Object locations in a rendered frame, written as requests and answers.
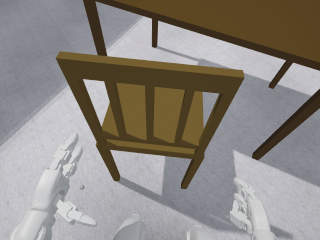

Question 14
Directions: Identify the left robot thigh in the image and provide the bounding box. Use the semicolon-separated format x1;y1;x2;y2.
113;217;147;240

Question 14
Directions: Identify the right robot thigh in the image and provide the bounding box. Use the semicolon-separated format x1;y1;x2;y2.
185;228;216;240

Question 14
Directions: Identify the robot left hand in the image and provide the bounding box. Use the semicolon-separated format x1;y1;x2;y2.
31;132;98;227

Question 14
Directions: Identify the right robot forearm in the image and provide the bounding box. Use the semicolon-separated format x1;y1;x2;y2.
250;229;277;240

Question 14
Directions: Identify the robot right hand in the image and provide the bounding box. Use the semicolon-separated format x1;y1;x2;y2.
230;177;271;235

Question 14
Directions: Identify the left robot forearm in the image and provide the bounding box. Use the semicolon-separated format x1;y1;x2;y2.
9;209;56;240

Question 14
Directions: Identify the robot thigh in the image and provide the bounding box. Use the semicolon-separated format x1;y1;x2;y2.
113;217;147;240
185;228;216;240

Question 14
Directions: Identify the table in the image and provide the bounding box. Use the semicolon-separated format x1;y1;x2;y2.
83;0;320;161

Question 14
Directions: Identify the chair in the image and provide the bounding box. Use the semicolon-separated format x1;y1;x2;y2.
56;51;245;189

